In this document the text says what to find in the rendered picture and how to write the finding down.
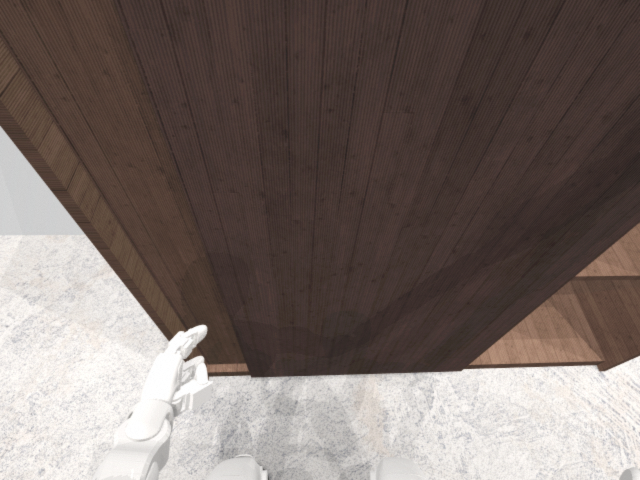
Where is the wardrobe door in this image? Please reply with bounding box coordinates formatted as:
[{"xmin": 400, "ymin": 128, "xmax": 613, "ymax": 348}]
[
  {"xmin": 114, "ymin": 0, "xmax": 640, "ymax": 378},
  {"xmin": 0, "ymin": 0, "xmax": 246, "ymax": 364}
]

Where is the robot left thigh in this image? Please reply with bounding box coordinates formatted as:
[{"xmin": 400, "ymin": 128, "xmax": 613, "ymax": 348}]
[{"xmin": 206, "ymin": 457, "xmax": 268, "ymax": 480}]

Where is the robot thigh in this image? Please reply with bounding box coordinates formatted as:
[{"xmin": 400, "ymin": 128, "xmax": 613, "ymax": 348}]
[
  {"xmin": 206, "ymin": 457, "xmax": 268, "ymax": 480},
  {"xmin": 370, "ymin": 457, "xmax": 427, "ymax": 480}
]

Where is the robot left forearm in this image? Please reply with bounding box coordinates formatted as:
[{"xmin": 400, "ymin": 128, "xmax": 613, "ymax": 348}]
[{"xmin": 91, "ymin": 399, "xmax": 174, "ymax": 480}]

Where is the left robot hand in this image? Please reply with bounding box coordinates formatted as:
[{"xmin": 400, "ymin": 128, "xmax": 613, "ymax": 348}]
[{"xmin": 139, "ymin": 325, "xmax": 213, "ymax": 417}]

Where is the robot right thigh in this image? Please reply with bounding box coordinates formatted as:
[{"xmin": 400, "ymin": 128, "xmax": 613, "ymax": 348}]
[{"xmin": 370, "ymin": 457, "xmax": 427, "ymax": 480}]

